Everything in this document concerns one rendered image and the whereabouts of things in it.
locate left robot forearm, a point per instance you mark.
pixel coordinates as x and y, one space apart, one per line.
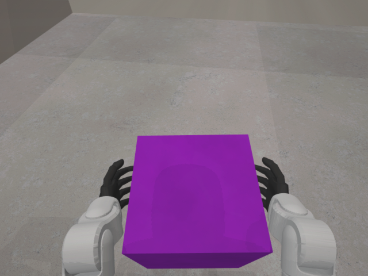
88 247

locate right robot forearm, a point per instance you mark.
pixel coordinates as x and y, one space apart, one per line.
309 246

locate carton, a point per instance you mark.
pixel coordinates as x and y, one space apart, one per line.
195 203

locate left robot hand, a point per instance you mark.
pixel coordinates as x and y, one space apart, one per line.
112 183

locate right robot hand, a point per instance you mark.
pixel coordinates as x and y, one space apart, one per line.
275 183

